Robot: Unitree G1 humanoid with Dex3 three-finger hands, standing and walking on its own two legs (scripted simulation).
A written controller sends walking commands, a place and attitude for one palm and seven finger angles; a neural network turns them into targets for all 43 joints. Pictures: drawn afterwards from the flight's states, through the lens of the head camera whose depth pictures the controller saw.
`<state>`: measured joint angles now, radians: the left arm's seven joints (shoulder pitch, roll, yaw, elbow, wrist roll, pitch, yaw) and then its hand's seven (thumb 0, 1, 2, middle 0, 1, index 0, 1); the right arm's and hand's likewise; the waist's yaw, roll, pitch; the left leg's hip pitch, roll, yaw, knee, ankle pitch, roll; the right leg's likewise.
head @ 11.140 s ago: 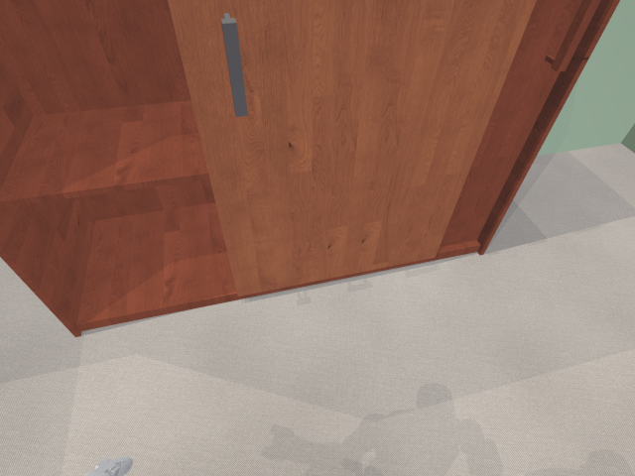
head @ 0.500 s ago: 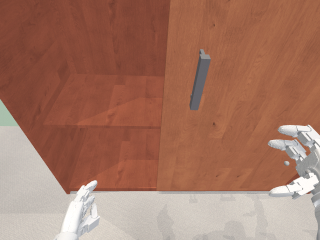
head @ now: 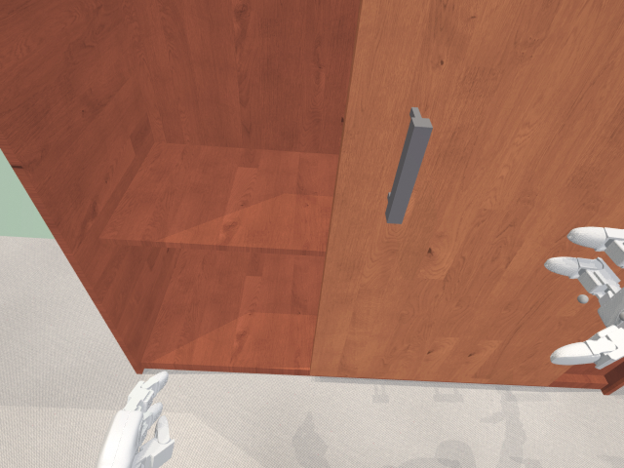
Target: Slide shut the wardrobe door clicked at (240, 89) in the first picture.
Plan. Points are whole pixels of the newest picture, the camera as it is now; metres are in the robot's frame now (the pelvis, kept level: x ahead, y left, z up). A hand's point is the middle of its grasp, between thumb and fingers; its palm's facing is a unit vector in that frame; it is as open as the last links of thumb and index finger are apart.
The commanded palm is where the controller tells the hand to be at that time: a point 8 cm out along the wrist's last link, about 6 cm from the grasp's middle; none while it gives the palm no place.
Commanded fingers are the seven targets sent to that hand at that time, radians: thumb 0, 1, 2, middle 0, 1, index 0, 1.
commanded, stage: raise the hand with hooked fingers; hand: right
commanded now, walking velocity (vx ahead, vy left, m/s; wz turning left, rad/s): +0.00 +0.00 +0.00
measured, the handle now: (403, 167) +0.54 -0.13 +0.13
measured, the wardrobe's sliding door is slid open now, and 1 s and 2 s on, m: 0.55 0.55 0.55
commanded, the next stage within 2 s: move the hooked fingers beside the handle in 0.22 s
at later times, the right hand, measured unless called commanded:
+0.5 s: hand (571, 290) +0.29 -0.28 +0.15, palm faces +0.10 +0.99 -0.04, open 14.0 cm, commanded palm +0.27 -0.31 +0.15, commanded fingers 0.00 0.50 -0.30 0.30 1.20 0.30 1.20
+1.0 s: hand (509, 236) +0.37 -0.24 +0.15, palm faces +0.05 +1.00 -0.02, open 14.0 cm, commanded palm +0.35 -0.28 +0.15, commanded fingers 0.00 0.50 -0.30 0.30 1.20 0.30 1.20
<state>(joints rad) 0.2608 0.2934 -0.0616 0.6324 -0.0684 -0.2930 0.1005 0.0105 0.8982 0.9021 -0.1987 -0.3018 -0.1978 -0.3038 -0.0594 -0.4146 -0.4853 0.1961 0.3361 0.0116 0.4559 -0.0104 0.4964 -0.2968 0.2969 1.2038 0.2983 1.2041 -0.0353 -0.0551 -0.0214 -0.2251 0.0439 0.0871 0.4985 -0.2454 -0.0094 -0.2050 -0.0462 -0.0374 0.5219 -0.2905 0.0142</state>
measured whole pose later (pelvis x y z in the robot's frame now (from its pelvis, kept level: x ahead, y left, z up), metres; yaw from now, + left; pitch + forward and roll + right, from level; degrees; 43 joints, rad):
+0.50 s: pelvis +0.00 +0.00 +0.00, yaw -1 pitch -1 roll +1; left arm 0.23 0.28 -0.08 0.66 -0.07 -0.31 0.12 0.01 0.90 0.90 -0.20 -0.30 -0.20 -0.30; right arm -0.17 -0.41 -0.44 0.32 0.31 -0.01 0.44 -0.01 0.50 -0.30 0.30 1.20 0.30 1.20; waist -0.05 -0.06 -0.01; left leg -0.23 0.04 0.10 0.50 -0.24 -0.01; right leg -0.22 -0.04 -0.02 0.53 -0.28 0.02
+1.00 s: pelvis +0.01 -0.01 +0.00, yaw +1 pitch +2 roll +0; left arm 0.29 0.28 -0.05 0.67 -0.06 -0.24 0.10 0.01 0.90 0.90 -0.20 -0.30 -0.20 -0.30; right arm -0.37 -0.38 -0.39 0.47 0.23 -0.02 0.33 -0.01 0.50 -0.30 0.30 1.20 0.30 1.20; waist 0.01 -0.04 -0.03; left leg -0.28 0.05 0.07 0.50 -0.25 -0.02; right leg -0.25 -0.04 -0.06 0.52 -0.30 0.01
